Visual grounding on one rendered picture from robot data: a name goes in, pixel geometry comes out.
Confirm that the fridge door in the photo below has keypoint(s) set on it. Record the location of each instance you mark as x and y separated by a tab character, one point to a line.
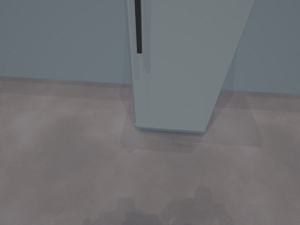
187	50

